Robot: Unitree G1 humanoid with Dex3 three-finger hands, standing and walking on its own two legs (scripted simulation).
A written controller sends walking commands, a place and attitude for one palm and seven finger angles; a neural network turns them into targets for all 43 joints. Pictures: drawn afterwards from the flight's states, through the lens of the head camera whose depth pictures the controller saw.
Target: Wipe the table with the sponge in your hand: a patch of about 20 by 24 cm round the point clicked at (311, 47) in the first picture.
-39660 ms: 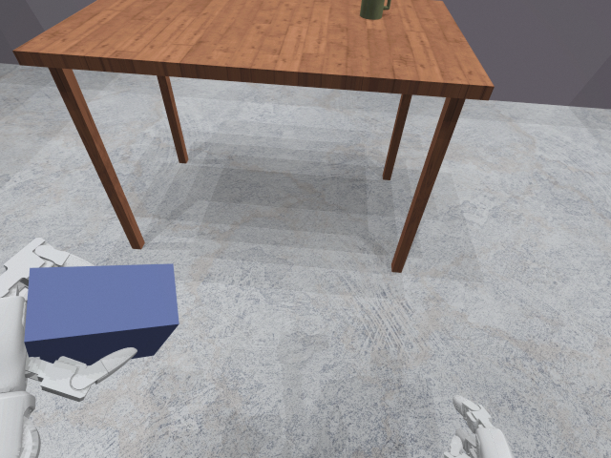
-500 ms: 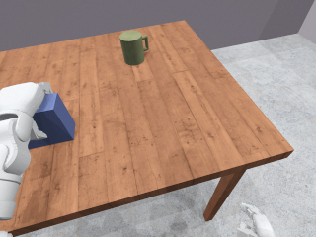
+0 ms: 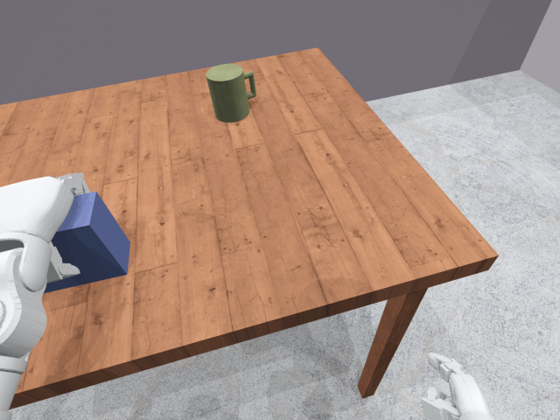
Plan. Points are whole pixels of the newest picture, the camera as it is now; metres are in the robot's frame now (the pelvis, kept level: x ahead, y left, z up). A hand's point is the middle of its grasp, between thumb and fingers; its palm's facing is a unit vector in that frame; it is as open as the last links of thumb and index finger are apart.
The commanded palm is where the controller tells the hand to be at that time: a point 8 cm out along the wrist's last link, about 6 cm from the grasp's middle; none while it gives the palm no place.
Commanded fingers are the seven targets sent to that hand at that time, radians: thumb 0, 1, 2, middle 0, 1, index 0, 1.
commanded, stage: wipe back along the first lane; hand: left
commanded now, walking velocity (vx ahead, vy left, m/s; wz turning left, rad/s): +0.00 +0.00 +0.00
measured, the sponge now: (71, 253) +0.28 +0.34 +0.11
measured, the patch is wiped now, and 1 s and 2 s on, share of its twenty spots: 0.95 1.00 1.00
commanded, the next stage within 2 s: lift the sponge slowly off the table in 0.52 s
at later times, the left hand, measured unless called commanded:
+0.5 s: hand (53, 254) +0.25 +0.32 +0.15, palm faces +0.09 -0.01 -1.00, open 10.4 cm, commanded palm +0.20 +0.31 +0.17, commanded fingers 0.00 0.10 1.30 -1.20 -1.60 -1.20 -1.60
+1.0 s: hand (46, 269) +0.23 +0.31 +0.15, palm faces +0.11 -0.05 -0.99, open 10.4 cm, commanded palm +0.19 +0.30 +0.20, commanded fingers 0.00 0.10 1.30 -1.20 -1.60 -1.20 -1.60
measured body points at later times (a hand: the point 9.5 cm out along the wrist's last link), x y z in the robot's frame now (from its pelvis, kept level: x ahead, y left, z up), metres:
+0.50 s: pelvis +0.00 +0.00 +0.00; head +0.01 -0.04 +0.44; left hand +0.24 +0.32 +0.20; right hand +0.22 -0.22 -0.10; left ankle -0.05 +0.08 -0.74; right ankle +0.00 -0.11 -0.74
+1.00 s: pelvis +0.00 +0.01 +0.00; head +0.00 -0.02 +0.45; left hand +0.22 +0.31 +0.21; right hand +0.24 -0.18 -0.08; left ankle -0.05 +0.08 -0.74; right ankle +0.00 -0.11 -0.74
